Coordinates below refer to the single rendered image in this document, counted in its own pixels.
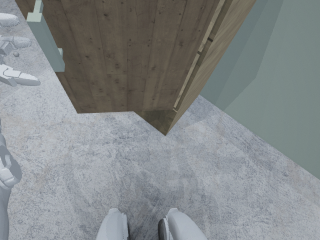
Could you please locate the handle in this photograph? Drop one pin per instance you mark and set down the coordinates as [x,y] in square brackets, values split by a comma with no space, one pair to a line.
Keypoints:
[41,32]

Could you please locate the cupboard door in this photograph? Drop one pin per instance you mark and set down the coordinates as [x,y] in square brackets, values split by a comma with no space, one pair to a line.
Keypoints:
[125,55]

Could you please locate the robot left upper arm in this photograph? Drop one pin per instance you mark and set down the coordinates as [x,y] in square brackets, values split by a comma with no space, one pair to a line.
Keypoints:
[10,174]

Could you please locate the robot right thigh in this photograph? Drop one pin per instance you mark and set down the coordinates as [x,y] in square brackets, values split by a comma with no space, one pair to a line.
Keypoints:
[178,226]

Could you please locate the robot left hand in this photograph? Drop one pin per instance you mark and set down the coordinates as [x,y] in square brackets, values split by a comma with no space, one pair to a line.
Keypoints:
[8,75]

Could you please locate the right robot shin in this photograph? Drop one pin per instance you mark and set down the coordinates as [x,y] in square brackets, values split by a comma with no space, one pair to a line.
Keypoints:
[172,210]

